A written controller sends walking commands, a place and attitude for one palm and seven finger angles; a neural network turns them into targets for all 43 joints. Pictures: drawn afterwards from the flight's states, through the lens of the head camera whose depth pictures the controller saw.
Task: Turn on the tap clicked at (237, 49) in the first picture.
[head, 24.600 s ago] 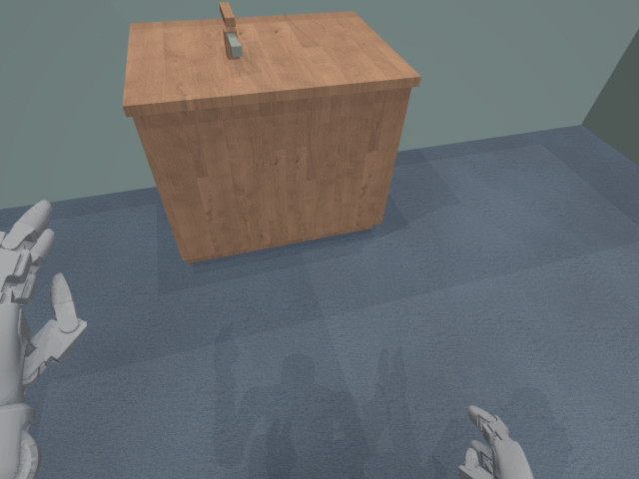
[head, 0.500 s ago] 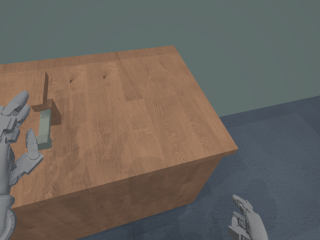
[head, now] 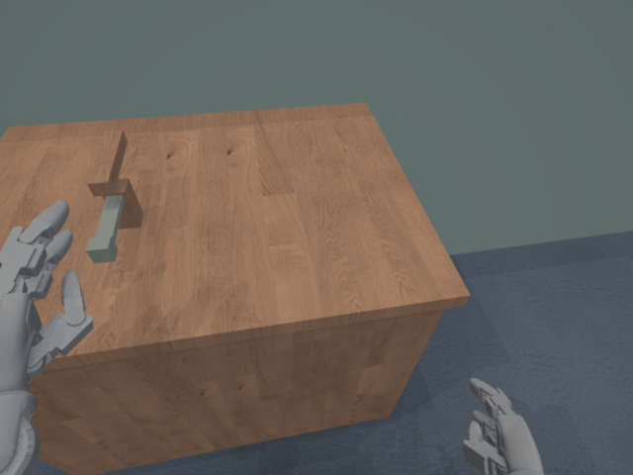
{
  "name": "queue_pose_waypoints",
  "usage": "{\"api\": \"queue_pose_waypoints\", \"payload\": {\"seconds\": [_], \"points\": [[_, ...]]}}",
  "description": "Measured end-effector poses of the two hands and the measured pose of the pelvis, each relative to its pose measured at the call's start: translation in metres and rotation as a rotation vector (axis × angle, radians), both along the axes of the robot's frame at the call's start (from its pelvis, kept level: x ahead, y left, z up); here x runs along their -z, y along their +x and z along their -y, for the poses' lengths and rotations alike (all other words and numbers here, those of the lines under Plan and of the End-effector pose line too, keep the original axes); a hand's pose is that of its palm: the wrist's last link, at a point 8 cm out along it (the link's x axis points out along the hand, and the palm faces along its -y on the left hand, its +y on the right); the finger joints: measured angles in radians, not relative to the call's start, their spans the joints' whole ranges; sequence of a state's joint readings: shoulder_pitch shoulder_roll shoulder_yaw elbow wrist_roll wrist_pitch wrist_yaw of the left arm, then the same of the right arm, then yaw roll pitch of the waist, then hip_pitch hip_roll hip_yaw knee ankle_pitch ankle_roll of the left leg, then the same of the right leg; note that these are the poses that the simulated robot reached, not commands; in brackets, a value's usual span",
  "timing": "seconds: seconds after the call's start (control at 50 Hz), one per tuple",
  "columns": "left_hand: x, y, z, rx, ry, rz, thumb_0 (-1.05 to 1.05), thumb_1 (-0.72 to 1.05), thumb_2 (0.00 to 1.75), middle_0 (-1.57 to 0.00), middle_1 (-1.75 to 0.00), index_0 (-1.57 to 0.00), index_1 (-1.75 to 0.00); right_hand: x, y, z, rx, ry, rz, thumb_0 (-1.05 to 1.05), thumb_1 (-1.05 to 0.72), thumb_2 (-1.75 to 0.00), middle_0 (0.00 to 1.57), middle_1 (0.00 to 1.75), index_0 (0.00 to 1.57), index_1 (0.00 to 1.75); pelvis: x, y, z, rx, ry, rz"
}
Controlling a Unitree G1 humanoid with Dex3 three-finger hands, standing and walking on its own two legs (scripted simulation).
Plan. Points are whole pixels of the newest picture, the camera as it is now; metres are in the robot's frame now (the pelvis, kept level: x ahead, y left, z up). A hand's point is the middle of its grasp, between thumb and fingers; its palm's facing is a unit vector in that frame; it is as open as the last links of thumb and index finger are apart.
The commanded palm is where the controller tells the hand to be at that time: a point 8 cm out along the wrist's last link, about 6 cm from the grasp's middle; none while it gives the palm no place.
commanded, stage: turn the palm inward beside the body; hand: left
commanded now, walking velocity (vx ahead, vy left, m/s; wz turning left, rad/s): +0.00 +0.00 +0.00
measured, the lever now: (102, 249) +0.36 +0.35 +0.06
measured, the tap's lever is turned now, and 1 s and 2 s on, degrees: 0 0 0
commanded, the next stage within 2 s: reach beside the lever's end, fingers flat in 1.80 s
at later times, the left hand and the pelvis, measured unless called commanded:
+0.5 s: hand (103, 295) +0.24 +0.25 +0.15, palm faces +0.45 -0.84 -0.31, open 7.4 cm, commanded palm +0.18 +0.28 +0.16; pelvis +0.04 -0.02 +0.00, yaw +1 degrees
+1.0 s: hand (102, 340) +0.20 +0.24 +0.14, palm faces +0.43 -0.88 -0.20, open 7.4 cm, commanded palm +0.15 +0.28 +0.15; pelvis +0.02 +0.00 +0.00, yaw +2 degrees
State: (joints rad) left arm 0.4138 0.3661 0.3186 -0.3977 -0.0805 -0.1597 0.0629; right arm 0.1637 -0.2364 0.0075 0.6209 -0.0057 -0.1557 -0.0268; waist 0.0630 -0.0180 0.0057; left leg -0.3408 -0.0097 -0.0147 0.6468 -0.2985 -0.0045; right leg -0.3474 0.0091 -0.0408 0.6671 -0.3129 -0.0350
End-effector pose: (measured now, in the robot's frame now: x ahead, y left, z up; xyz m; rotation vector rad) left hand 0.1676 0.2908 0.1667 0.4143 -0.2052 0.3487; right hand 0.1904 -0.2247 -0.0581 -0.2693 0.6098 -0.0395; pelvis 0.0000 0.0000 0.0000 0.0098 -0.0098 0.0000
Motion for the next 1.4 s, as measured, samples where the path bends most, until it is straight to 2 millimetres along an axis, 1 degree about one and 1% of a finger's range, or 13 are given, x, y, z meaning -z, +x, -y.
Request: {"api": "queue_pose_waypoints", "payload": {"seconds": [0.08, 0.14, 0.24, 0.32, 0.38, 0.44, 0.52, 0.58, 0.7, 0.8, 0.96, 1.22, 1.4], "points": [[-0.016, -0.006, -0.011, -0.118, 0.014, 0.124, 0.01, 0.88, 0.89, -0.22, -0.31, -0.22, -0.3, 0.01, 0.004, 0.003, -0.046, 0.006, -0.018, 0.02, -0.9, -0.9, 0.2, 0.3, 0.2, 0.3, 0.005, -0.005, 0.015, -0.037, -0.011, 0.002], [-0.014, 0.004, -0.014, -0.146, -0.021, 0.055, 0.01, 0.89, 0.89, -0.21, -0.31, -0.21, -0.3, 0.018, 0.007, 0.005, -0.043, 0.028, -0.026, 0.02, -0.9, -0.9, 0.2, 0.3, 0.2, 0.3, 0.005, -0.005, 0.022, -0.045, -0.015, 0.004], [0.0, 0.026, 0.007, -0.076, -0.041, -0.136, 0.01, 0.89, 0.9, -0.21, -0.3, -0.2, -0.3, 0.025, 0.012, 0.013, 0.013, 0.073, -0.01, 0.02, -0.9, -0.9, 0.2, 0.3, 0.2, 0.3, 0.003, 0.003, 0.025, -0.031, -0.01, -0.006], [-0.002, 0.034, 0.024, -0.016, -0.048, -0.106, 0.01, 0.89, 0.89, -0.21, -0.31, -0.21, -0.3, 0.027, 0.015, 0.02, 0.049, 0.085, -0.012, 0.02, -0.9, -0.9, 0.2, 0.3, 0.2, 0.3, 0.003, 0.016, 0.026, -0.016, -0.001, -0.038], [-0.008, 0.034, 0.024, -0.027, -0.051, -0.043, 0.01, 0.89, 0.89, -0.21, -0.31, -0.21, -0.3, 0.028, 0.017, 0.026, 0.058, 0.075, -0.033, 0.02, -0.9, -0.9, 0.2, 0.3, 0.2, 0.3, 0.004, 0.027, 0.027, -0.013, 0.005, -0.061], [-0.008, 0.03, 0.013, -0.08, -0.062, -0.032, 0.01, 0.89, 0.89, -0.22, -0.31, -0.21, -0.3, 0.028, 0.02, 0.031, 0.063, 0.059, -0.049, 0.02, -0.9, -0.9, 0.2, 0.3, 0.2, 0.3, 0.004, 0.037, 0.026, -0.014, 0.005, -0.072], [0.005, 0.024, 0.003, -0.123, -0.103, -0.093, 0.01, 0.89, 0.89, -0.21, -0.31, -0.21, -0.3, 0.026, 0.027, 0.034, 0.068, 0.037, -0.04, 0.02, -0.9, -0.9, 0.2, 0.3, 0.2, 0.3, 0.004, 0.045, 0.021, -0.02, 0.001, -0.075], [0.014, 0.023, 0.007, -0.098, -0.133, -0.119, 0.01, 0.89, 0.89, -0.21, -0.3, -0.21, -0.3, 0.023, 0.033, 0.031, 0.063, 0.024, -0.013, 0.02, -0.9, -0.9, 0.2, 0.3, 0.2, 0.3, 0.005, 0.047, 0.016, -0.024, -0.001, -0.074], [0.01, 0.02, 0.019, -0.03, -0.134, -0.052, 0.01, 0.89, 0.89, -0.21, -0.31, -0.21, -0.3, 0.015, 0.04, 0.014, 0.038, 0.032, 0.047, 0.02, -0.9, -0.9, 0.2, 0.3, 0.2, 0.3, 0.006, 0.044, 0.009, -0.025, -0.003, -0.073], [0.006, 0.013, 0.012, -0.065, -0.155, -0.031, 0.01, 0.89, 0.89, -0.21, -0.31, -0.21, -0.3, 0.013, 0.039, -0.004, 0.017, 0.067, 0.07, 0.02, -0.9, -0.9, 0.2, 0.3, 0.2, 0.3, 0.006, 0.038, 0.004, -0.026, -0.006, -0.064], [0.022, -0.008, 0.011, -0.109, -0.228, -0.115, 0.01, 0.89, 0.89, -0.21, -0.3, -0.21, -0.3, 0.011, 0.027, -0.022, -0.016, 0.083, 0.076, 0.02, -0.9, -0.9, 0.2, 0.3, 0.2, 0.3, 0.004, 0.023, 0.0, -0.032, -0.011, -0.039], [0.029, -0.03, 0.019, -0.132, -0.276, -0.112, 0.01, 0.89, 0.9, -0.21, -0.3, -0.21, -0.3, 0.012, 0.01, -0.017, -0.021, 0.072, 0.085, 0.02, -0.9, -0.9, 0.2, 0.3, 0.2, 0.3, 0.007, 0.006, 0.002, -0.038, -0.015, -0.022], [0.03, -0.03, 0.026, -0.147, -0.29, -0.107, 0.01, 0.89, 0.9, -0.21, -0.3, -0.21, -0.3, 0.013, 0.014, -0.011, -0.023, 0.062, 0.088, 0.02, -0.9, -0.9, 0.2, 0.3, 0.2, 0.3, 0.008, 0.009, 0.007, -0.044, -0.018, -0.024]]}}
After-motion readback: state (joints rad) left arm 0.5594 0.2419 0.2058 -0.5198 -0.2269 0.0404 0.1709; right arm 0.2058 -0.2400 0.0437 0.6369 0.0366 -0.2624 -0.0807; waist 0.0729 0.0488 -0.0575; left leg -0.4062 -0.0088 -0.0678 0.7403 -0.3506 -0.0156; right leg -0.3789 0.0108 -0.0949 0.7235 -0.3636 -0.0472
